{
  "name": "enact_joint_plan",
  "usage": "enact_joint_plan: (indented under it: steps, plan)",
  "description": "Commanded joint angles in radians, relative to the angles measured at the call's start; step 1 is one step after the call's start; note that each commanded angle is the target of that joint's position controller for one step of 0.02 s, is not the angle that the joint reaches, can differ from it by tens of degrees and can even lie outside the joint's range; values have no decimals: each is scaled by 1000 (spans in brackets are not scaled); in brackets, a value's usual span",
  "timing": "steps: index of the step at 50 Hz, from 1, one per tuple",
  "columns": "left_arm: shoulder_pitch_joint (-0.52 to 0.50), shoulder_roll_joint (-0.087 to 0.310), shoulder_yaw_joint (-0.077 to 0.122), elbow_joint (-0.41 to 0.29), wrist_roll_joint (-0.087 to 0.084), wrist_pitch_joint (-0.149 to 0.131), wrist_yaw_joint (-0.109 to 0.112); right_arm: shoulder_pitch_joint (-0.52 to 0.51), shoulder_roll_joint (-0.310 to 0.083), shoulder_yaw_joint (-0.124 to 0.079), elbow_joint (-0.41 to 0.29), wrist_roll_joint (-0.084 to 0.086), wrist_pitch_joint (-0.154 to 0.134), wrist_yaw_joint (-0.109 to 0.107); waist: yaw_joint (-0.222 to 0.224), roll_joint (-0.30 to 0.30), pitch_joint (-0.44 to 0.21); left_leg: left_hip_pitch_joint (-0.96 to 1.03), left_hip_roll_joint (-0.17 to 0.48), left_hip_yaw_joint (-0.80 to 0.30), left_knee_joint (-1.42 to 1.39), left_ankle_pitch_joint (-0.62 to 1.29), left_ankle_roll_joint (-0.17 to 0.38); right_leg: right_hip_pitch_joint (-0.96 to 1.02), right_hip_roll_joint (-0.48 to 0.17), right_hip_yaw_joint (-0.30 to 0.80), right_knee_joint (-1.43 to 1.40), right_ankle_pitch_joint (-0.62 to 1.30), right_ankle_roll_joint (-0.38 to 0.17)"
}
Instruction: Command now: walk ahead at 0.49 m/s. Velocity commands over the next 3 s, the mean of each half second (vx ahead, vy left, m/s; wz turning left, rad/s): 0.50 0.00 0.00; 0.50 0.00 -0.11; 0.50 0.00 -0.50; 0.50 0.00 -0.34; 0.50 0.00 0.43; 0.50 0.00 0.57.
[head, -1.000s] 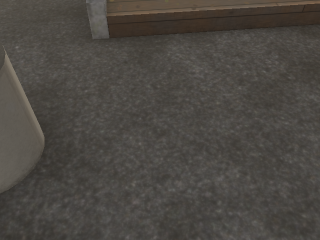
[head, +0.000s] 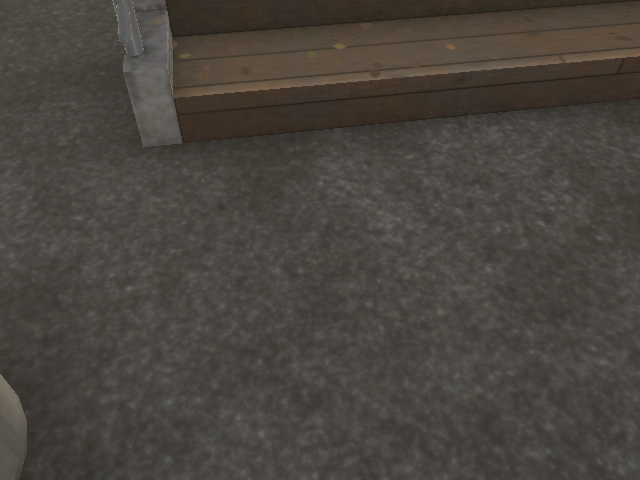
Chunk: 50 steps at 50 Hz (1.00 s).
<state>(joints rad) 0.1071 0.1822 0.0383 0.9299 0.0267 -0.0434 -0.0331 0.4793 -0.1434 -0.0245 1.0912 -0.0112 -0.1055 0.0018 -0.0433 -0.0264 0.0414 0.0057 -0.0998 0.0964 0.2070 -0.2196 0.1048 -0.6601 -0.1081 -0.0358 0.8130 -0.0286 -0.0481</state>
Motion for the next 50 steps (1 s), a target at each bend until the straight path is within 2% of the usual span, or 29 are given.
enact_joint_plan:
  steps: [1,4,6,8,9,10,11,12,13,14,16,17,19,22,27,32,34,35,36,37,38,39,40,41,42,44,46,48,50]
  plan:
    - [-113,23,-3,-73,-8,-9,-4,72,-113,-12,-23,1,-14,-8,-6,86,80,-44,267,-139,-82,403,79,13,43,-52,-127,64,2]
    - [-178,34,-1,-98,-8,-15,-2,108,-122,-12,-6,-9,-10,-16,-19,92,88,70,300,-140,-40,492,91,4,60,-58,-199,19,-22]
    - [-168,46,5,-104,-8,-23,2,94,-135,-15,-2,-15,-8,-22,2,96,80,120,317,-128,21,631,88,53,83,-65,-243,-56,-51]
    - [-34,70,21,-65,-6,-33,14,64,-158,-21,-2,-17,-6,-26,66,110,8,123,312,-105,187,894,67,244,144,-87,-284,-131,-87]
    - [127,88,34,-10,-3,-42,23,45,-165,-22,-4,-13,-2,-25,134,91,-72,84,283,-77,364,906,50,430,169,-98,-350,-94,-110]
    - [301,142,55,36,19,-50,34,32,-152,-17,-23,-4,-3,-22,199,65,-172,-103,252,-61,598,674,35,696,53,22,-351,-125,-152]
    - [427,256,85,46,44,-50,39,126,-46,4,-53,40,-2,-8,182,-141,-336,-465,99,6,1022,87,-15,1026,-277,496,-388,-218,-289]
    - [375,224,81,48,7,-33,26,109,-121,-20,-40,23,0,-7,162,-84,-353,-599,41,-113,1171,-269,-5,993,-315,725,-525,-252,-320]
    - [250,183,67,34,-13,-31,21,2,-137,-29,-76,9,2,-6,113,-38,-173,-664,112,-140,1160,-173,3,835,-269,552,-556,-300,-276]
    - [176,118,50,22,-15,-39,16,-65,-125,-27,-94,2,-3,-2,91,5,-80,-644,147,-139,1099,-96,2,688,-228,437,-600,-233,-243]
    - [161,42,27,46,-15,-52,22,-65,-86,-27,-91,-21,19,5,27,-1,-2,-548,193,-134,988,-49,-13,513,-136,270,-646,-103,-171]
    - [184,35,22,60,-14,-58,27,-47,-64,-25,-85,-28,33,11,14,-10,-2,-516,194,-125,965,-40,-22,485,-117,227,-654,-54,-161]
    - [240,64,24,83,-15,-71,30,-72,-60,-27,-100,-30,49,20,1,-13,7,-537,197,-103,928,-12,-37,477,-98,174,-664,56,-165]
    - [295,89,23,96,-15,-73,30,-212,-80,-29,-153,-27,61,25,17,-22,45,-638,216,-76,816,96,-59,497,-77,127,-695,93,-160]
    - [389,88,12,115,-16,-73,32,-422,-72,-15,-220,-9,57,29,72,-35,65,-641,189,-29,535,234,-71,575,-56,76,-695,198,-137]
    - [460,101,13,145,-3,-67,46,-537,-91,-16,-263,-8,47,27,99,-42,81,-659,159,-17,404,182,-35,750,-109,79,-643,290,-153]
    - [442,113,16,148,2,-64,52,-521,-101,-21,-266,-9,38,24,76,-41,73,-604,136,-8,359,106,-7,791,-124,67,-583,419,-145]
    - [423,122,19,147,3,-63,54,-471,-109,-27,-253,-9,33,19,49,-47,47,-519,107,5,336,67,11,790,-121,52,-518,553,-133]
    - [409,132,22,147,3,-61,55,-369,-122,-37,-220,-11,27,12,7,-48,-6,-392,72,18,306,50,30,782,-109,39,-400,662,-121]
    - [390,131,21,143,-2,-57,52,-197,-144,-52,-160,-18,17,3,-64,-17,-94,-178,60,21,250,96,55,713,-69,4,-210,635,-101]
    - [381,104,11,112,-14,-58,49,-15,-219,-74,-122,-45,9,-8,-124,54,-215,92,252,-186,243,25,109,501,-24,-25,73,328,-81]
    - [505,1,-6,100,-56,-55,38,33,-309,-97,-118,-54,12,-3,-68,282,-326,343,545,-683,131,-41,250,132,172,-63,458,-429,-40]
    - [434,102,20,107,-30,-49,42,-50,-261,-89,-132,-15,27,4,-54,119,-270,251,509,-712,66,-104,219,49,134,83,530,-445,-58]
    - [345,100,24,77,-25,-50,38,-162,-204,-71,-150,-7,25,7,-15,83,-126,101,479,-545,39,-97,177,26,88,92,500,-350,-63]
    - [305,80,22,71,-23,-51,36,-214,-147,-56,-154,-10,15,11,8,39,-56,-20,438,-435,-3,-8,140,59,53,91,446,-285,-62]
    - [320,48,24,80,2,-24,26,-217,-87,-37,-132,-8,1,0,57,70,-10,-144,364,-271,-44,87,73,138,21,89,369,-244,-48]
    - [315,30,26,73,7,-1,15,-164,-96,-35,-111,-4,-15,-7,71,77,-6,-162,350,-197,-58,190,58,144,24,78,351,-218,-40]
    - [253,28,28,46,6,14,8,-133,-126,-40,-104,-1,-23,-11,76,77,14,-151,342,-127,-72,245,45,76,13,66,325,-157,-33]
    - [172,33,27,15,2,20,2,-99,-129,-39,-99,-3,-24,-13,64,79,34,-131,332,-74,-82,281,29,5,6,55,276,-81,-26]
